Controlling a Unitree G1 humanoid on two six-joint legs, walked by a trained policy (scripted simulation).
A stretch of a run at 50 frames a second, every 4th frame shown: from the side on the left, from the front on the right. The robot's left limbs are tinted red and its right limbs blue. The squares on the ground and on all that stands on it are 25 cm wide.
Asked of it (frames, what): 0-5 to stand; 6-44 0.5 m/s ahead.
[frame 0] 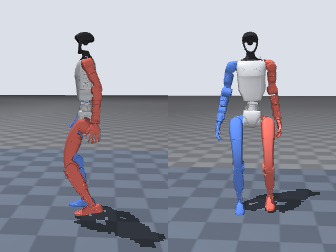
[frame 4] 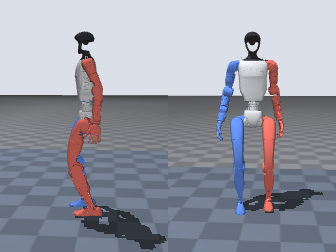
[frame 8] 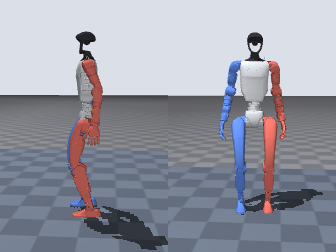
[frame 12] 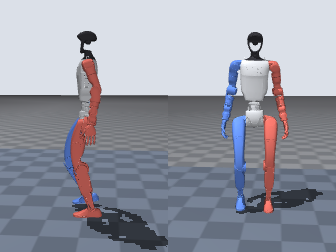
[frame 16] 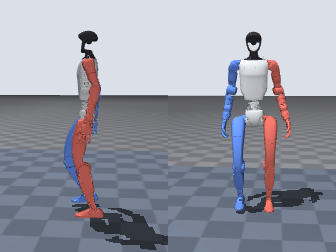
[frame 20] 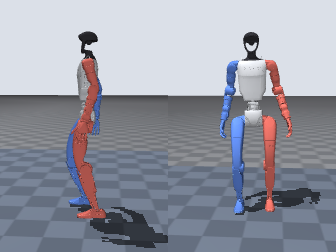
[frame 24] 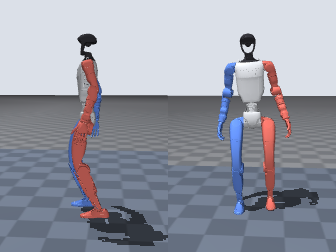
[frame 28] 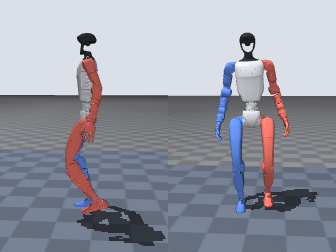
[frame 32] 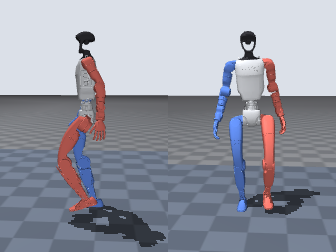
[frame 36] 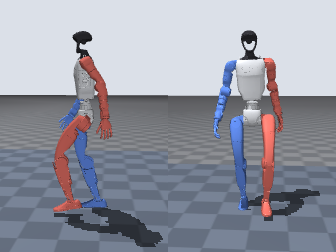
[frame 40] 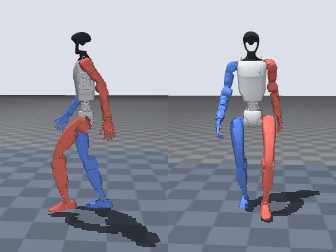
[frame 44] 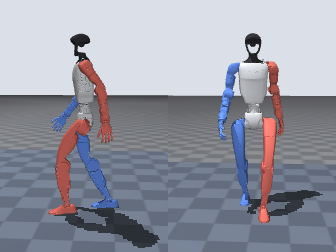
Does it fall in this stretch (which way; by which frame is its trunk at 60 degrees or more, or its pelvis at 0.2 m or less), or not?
no
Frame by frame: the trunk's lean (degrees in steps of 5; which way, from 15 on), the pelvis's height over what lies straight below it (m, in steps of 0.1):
0: 0, 0.8
4: 0, 0.8
8: 0, 0.8
12: 0, 0.8
16: 0, 0.8
20: 0, 0.8
24: 5, 0.8
28: 5, 0.8
32: 5, 0.8
36: 5, 0.8
40: 5, 0.8
44: 5, 0.8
